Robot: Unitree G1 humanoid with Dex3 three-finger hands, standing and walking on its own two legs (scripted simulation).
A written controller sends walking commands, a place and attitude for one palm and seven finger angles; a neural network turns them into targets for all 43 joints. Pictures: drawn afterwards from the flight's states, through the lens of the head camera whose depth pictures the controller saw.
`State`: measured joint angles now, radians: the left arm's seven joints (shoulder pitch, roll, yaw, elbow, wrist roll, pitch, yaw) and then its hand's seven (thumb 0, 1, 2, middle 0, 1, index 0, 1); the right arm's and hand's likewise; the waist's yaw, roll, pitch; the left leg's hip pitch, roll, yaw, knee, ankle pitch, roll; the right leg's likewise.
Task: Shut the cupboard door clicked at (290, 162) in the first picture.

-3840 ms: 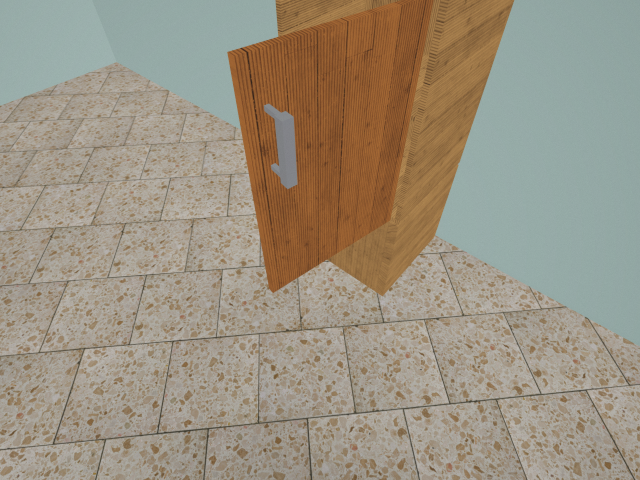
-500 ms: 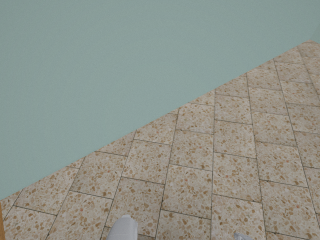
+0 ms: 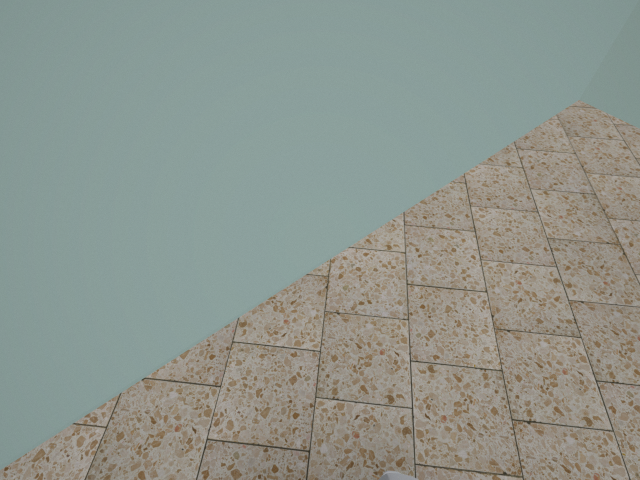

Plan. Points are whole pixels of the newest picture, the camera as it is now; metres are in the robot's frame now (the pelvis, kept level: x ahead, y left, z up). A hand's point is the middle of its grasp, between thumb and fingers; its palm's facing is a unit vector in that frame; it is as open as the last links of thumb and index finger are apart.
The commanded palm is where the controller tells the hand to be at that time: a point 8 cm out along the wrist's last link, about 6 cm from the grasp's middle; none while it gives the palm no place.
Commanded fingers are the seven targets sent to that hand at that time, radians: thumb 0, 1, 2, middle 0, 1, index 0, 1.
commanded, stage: turn to face it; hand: left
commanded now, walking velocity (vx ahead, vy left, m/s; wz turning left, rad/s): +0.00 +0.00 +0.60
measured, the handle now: out of the picture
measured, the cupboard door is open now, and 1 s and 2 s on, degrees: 78 78 78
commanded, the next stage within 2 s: none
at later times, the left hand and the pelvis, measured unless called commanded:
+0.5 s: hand out of the picture +0.08 +0.21 -0.19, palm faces +0.33 -0.92 -0.21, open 7.4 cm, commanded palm none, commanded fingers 0.00 0.90 0.90 -0.20 -0.30 -0.20 -0.30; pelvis +0.07 +0.00 -0.02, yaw +18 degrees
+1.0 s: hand out of the picture +0.05 +0.13 -0.16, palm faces +0.59 -0.77 -0.24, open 7.4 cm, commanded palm none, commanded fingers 0.00 0.90 0.90 -0.20 -0.30 -0.20 -0.30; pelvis +0.11 -0.06 +0.00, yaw +38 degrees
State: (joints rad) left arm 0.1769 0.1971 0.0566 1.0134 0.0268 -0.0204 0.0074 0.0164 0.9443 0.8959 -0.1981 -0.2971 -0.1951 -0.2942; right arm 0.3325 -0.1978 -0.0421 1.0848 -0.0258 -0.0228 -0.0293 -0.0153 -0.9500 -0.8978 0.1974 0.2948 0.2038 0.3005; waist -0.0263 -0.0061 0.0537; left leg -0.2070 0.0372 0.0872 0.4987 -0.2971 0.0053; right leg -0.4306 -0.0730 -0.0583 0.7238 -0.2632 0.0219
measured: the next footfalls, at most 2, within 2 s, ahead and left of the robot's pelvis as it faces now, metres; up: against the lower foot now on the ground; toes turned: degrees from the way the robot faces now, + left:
right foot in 0.06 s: +0.11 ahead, -0.14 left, +0.00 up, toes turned -4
left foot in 0.38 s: +0.13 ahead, +0.12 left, +0.00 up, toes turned +24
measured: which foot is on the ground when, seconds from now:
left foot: down 0.00-0.06, up 0.08-0.36, down 0.38-0.76, up 0.78-1.00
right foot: up 0.00-0.04, down 0.06-0.38, up 0.40-0.74, down 0.76-1.00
